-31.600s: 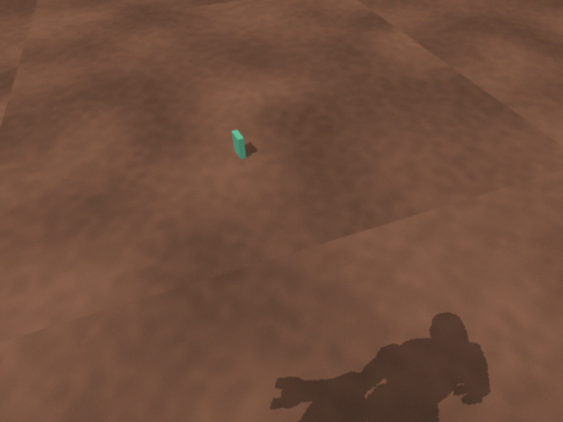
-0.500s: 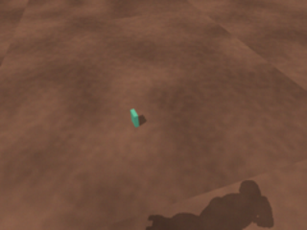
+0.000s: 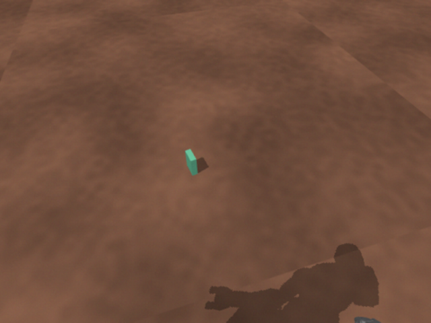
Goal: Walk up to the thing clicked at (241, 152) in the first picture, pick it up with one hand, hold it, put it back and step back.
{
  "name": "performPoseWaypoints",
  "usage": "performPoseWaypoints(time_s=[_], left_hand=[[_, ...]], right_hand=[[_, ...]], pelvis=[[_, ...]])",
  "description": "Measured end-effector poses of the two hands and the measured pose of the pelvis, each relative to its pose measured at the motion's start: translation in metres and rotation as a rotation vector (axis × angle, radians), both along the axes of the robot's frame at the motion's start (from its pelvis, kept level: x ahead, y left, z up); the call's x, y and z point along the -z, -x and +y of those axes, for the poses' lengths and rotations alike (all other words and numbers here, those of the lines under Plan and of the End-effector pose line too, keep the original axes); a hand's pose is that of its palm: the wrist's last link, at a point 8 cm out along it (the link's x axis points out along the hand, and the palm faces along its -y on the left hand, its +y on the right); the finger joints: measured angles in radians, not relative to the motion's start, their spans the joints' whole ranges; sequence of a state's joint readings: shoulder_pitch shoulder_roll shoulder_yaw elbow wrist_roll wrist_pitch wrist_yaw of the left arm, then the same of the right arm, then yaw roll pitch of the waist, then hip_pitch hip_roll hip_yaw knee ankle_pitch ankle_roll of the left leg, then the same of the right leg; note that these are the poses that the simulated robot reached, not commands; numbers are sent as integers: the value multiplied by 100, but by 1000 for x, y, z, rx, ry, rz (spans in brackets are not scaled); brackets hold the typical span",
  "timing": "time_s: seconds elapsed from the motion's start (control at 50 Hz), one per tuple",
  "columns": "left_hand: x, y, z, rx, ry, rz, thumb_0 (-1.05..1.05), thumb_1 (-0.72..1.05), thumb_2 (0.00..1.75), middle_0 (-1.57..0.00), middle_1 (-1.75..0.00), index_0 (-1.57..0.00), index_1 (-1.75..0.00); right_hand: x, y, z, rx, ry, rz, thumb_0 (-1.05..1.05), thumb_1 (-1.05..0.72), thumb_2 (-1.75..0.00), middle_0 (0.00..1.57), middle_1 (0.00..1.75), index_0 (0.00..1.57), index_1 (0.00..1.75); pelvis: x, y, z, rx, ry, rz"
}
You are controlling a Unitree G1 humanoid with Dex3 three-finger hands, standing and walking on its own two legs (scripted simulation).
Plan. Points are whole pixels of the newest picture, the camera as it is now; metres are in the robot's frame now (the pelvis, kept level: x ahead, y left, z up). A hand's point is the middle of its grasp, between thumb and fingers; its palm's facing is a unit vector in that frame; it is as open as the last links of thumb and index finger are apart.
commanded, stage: step back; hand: left
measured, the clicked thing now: (191, 162) +1.06 +0.16 -0.71
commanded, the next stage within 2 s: stand in 0.12 s
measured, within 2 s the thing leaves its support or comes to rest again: neither
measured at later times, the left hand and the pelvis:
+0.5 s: hand out of the picture +0.09 +0.24 -0.15, palm faces -0.02 -0.94 -0.33, open 7.4 cm; pelvis +0.00 -0.01 +0.01, yaw +0 degrees
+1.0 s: hand out of the picture +0.06 +0.24 -0.14, palm faces -0.03 -0.94 -0.35, open 7.4 cm; pelvis -0.01 -0.02 +0.01, yaw +0 degrees
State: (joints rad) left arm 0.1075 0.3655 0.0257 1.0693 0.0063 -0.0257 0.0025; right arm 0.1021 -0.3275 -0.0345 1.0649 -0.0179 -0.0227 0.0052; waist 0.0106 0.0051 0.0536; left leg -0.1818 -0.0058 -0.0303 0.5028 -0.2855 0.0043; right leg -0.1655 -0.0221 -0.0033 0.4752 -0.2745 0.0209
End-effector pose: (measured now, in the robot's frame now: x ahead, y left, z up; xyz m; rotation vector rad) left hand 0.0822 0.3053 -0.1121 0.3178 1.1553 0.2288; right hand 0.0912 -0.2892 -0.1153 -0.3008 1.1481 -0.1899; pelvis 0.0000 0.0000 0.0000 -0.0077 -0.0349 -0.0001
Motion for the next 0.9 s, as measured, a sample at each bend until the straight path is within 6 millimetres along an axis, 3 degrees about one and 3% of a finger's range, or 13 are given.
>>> performPoseWaypoints(time_s=[0.12, 0.26, 0.48, 0.9], left_hand=[[-3, -15, -5, 8, -4, -18, 1, 91, 89, -20, -30, -20, -30], [-4, -17, -14, 9, 17, 6, 1, 91, 89, -20, -30, -20, -30], [-3, -1, -24, 22, 28, 50, 1, 91, 89, -20, -30, -20, -30], [-5, 28, -24, 13, 12, 88, 1, 91, 89, -20, -30, -20, -30]], right_hand=[[-2, -17, -5, -2, 3, -24, 0, -91, -90, 21, 30, 21, 29], [-8, -17, -8, -1, 7, -9, 0, -91, -90, 21, 30, 21, 29], [-9, 6, -16, 13, 7, 38, 0, -91, -90, 21, 30, 21, 29], [-2, 48, -24, 25, 1, 112, 0, -91, -90, 21, 30, 21, 29]], pelvis=[[0, -4, -2, -1, -3, 0], [-7, -5, -4, 4, -9, -4], [-11, 4, -10, 5, -8, -8], [-11, 14, -17, 5, -9, -1]])
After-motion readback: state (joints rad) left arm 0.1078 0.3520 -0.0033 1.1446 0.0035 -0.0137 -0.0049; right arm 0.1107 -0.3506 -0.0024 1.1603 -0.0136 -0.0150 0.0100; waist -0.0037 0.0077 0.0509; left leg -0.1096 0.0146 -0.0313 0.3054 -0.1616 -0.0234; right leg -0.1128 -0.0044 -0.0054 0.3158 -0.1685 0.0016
